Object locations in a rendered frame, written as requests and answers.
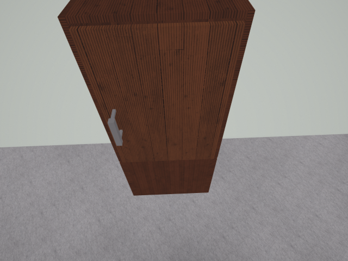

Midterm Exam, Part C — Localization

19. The handle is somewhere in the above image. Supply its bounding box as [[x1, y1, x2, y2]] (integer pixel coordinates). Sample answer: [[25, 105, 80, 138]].
[[108, 109, 123, 146]]

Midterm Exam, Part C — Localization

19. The cupboard door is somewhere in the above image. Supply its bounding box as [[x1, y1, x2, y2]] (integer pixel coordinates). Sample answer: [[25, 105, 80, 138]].
[[69, 21, 246, 163]]

